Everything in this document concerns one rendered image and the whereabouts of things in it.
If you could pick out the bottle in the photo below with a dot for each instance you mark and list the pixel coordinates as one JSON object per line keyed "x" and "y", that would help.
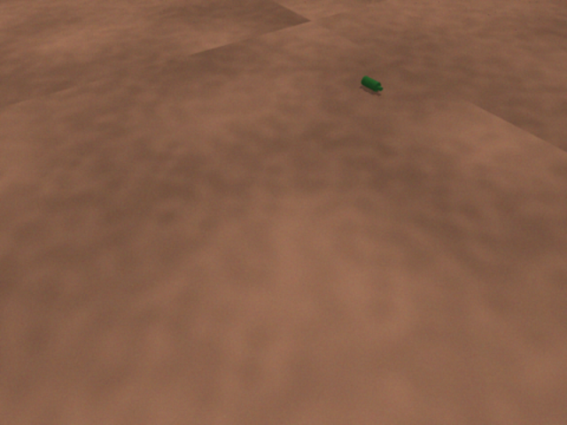
{"x": 371, "y": 84}

